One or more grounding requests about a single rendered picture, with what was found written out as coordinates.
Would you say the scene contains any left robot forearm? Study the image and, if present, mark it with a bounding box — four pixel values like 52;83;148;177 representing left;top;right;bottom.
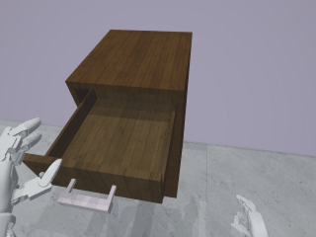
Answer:
0;212;17;237

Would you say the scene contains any cabinet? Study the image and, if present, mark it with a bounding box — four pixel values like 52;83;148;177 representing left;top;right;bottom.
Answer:
65;30;193;198

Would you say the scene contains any drawer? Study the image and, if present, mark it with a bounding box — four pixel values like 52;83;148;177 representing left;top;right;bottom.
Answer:
22;89;178;204

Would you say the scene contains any handle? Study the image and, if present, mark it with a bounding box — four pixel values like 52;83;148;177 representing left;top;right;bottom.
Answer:
57;179;117;214

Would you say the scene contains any robot left hand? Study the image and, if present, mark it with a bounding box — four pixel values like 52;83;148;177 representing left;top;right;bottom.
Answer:
0;118;62;213

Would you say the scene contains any robot right hand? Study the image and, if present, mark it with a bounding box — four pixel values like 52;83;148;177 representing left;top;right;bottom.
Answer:
230;195;270;237

